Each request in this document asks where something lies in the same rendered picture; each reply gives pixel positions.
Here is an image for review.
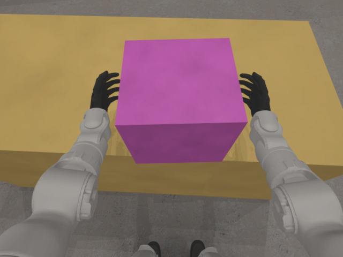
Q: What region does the robot left hand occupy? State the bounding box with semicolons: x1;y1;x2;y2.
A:
90;71;120;112

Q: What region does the robot right upper arm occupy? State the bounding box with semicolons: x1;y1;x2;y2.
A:
271;179;343;257

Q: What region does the robot right hand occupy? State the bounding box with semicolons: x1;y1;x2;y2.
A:
239;72;271;117

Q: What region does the carton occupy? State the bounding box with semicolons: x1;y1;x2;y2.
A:
115;38;248;164

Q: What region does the robot foot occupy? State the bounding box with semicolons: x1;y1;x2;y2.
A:
190;240;205;257
148;241;161;257

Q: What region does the left robot forearm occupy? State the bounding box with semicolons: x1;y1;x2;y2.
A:
32;108;111;212

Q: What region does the pedestal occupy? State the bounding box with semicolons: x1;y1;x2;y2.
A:
0;14;343;200

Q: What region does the left robot foot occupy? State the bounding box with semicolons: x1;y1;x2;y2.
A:
148;241;161;257

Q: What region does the robot left upper arm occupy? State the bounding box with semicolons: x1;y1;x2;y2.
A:
0;167;98;257

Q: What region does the right robot foot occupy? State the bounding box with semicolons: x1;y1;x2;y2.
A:
190;240;205;257

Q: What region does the right robot forearm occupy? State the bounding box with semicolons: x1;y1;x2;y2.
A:
249;110;343;222

